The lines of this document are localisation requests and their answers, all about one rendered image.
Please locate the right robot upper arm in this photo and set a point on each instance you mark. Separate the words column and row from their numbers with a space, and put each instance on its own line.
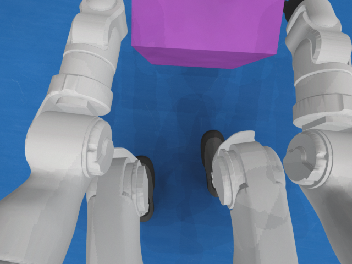
column 320, row 162

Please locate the left robot foot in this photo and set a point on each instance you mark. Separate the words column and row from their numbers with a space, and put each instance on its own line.
column 145, row 161

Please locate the carton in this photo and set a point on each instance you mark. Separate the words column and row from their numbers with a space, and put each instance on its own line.
column 206, row 33

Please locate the left robot upper arm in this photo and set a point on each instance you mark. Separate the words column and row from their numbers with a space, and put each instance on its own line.
column 65, row 151

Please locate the robot right forearm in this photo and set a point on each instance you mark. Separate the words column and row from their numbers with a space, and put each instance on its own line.
column 322, row 68

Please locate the right robot hand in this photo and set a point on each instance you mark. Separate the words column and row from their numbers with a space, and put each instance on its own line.
column 289, row 7

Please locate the robot left thigh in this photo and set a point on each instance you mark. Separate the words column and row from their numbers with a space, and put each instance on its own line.
column 113, row 222

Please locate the robot left forearm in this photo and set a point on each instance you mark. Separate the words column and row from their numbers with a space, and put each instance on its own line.
column 83, row 85

